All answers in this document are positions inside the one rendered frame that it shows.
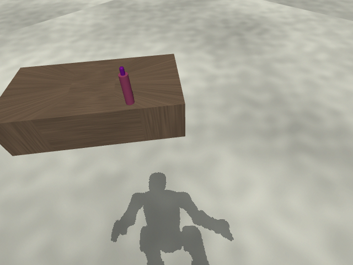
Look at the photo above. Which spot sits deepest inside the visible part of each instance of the bottle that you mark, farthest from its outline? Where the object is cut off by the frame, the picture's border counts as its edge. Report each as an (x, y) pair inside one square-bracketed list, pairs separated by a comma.
[(126, 86)]

